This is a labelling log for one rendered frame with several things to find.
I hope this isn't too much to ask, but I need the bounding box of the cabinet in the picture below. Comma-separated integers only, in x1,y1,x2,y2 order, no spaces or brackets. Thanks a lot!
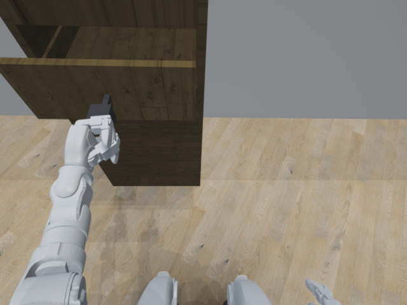
0,0,208,186

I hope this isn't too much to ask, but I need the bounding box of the left robot hand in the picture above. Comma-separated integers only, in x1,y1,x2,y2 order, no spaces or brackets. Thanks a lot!
64,115,120,173

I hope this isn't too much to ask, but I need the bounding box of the robot right shin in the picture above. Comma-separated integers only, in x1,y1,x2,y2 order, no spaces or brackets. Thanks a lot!
235,275,248,281

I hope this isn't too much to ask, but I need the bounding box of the right robot thigh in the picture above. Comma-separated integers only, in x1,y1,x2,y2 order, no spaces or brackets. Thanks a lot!
227,280,272,305

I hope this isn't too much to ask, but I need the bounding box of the handle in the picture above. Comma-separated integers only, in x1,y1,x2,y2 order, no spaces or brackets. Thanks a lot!
86,94,116,126

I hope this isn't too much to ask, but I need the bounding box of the right robot hand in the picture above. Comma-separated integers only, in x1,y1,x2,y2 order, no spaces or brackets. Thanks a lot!
305,278,341,305

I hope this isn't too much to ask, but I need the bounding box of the drawer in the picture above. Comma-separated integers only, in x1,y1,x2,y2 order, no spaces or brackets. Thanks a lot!
0,25,196,121

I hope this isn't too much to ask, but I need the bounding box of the robot left upper arm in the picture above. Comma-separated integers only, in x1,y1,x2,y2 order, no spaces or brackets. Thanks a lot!
12,272,87,305

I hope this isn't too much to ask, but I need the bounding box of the left robot forearm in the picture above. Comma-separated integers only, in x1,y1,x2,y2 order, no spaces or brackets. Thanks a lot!
9,165,93,305

